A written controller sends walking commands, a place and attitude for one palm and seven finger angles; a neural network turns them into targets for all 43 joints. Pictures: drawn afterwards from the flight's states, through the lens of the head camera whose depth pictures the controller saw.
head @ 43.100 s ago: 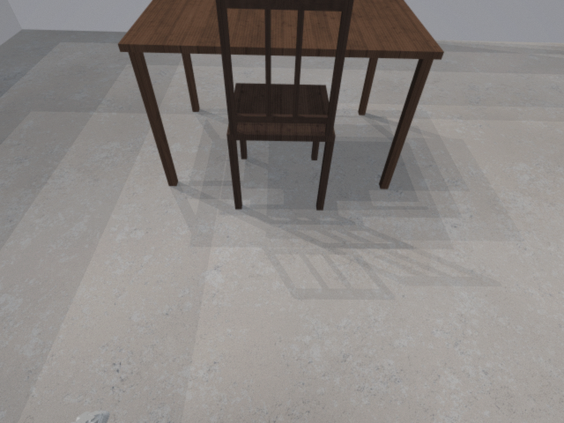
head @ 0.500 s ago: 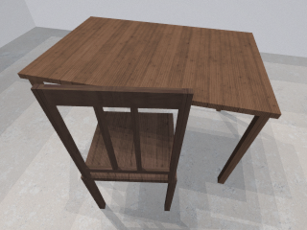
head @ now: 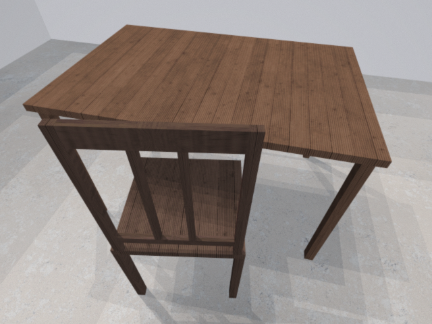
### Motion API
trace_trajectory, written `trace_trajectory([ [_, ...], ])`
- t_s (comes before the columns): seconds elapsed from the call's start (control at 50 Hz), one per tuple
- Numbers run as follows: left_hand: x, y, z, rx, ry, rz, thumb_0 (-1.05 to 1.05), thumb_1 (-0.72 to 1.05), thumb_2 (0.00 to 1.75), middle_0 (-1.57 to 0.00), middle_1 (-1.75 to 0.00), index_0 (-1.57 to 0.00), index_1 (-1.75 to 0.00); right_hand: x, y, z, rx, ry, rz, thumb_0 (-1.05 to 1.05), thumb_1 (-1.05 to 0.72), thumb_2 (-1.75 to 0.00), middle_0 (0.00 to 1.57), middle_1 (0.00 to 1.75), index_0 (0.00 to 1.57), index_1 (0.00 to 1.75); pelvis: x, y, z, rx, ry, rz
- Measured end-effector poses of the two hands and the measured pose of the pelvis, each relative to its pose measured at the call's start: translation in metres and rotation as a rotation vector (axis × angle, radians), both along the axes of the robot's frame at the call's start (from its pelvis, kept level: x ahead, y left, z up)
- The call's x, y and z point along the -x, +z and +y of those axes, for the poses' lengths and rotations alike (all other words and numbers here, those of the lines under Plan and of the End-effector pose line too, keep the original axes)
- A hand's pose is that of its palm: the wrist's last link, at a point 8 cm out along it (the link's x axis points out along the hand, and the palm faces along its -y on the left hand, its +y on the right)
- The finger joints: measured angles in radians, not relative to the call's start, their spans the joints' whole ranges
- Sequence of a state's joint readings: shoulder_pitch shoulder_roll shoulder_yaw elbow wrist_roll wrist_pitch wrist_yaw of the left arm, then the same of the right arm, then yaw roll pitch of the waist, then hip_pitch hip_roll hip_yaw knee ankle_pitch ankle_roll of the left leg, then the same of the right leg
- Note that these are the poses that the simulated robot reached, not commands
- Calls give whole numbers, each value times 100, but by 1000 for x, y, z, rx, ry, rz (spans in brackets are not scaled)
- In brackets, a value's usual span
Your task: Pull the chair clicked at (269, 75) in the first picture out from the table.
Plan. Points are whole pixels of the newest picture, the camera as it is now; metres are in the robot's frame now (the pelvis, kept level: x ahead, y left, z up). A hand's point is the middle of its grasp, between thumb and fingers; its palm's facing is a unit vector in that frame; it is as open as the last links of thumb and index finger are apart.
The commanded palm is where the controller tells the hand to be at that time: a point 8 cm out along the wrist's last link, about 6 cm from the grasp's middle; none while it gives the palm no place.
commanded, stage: look again from close up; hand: left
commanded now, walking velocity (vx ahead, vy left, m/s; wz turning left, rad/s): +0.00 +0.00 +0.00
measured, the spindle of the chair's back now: (147, 201) +0.41 +0.20 -0.06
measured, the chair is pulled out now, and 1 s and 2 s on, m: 0.14 0.14 0.14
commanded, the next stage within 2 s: none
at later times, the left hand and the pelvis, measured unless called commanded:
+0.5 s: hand out of the picture -0.02 +0.15 -0.18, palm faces +0.04 -0.99 -0.17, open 7.4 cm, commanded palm none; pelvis +0.00 +0.00 +0.00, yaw +0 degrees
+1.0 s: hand out of the picture -0.01 +0.15 -0.18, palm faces +0.04 -0.98 -0.17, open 7.4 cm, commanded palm none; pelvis +0.01 +0.00 +0.00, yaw +0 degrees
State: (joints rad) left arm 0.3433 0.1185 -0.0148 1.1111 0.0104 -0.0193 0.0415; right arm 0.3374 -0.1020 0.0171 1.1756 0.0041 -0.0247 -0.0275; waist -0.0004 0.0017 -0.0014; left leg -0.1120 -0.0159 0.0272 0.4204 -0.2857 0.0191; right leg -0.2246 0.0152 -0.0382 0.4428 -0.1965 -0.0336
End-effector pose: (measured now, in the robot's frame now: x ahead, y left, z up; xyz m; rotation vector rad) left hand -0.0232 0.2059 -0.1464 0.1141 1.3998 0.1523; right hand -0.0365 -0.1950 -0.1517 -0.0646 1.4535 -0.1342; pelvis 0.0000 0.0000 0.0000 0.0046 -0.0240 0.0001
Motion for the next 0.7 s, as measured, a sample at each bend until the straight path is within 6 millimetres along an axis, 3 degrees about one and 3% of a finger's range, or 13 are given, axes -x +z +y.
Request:
trace_trajectory([
  [0.7, -4, -1, -4, 5, 4, 0, 1, 91, 89, -20, -30, -20, -30, 5, 1, 3, -3, -16, 14, 0, -90, -90, 20, 30, 20, 30, -6, 0, -2, 4, 0, 12],
])
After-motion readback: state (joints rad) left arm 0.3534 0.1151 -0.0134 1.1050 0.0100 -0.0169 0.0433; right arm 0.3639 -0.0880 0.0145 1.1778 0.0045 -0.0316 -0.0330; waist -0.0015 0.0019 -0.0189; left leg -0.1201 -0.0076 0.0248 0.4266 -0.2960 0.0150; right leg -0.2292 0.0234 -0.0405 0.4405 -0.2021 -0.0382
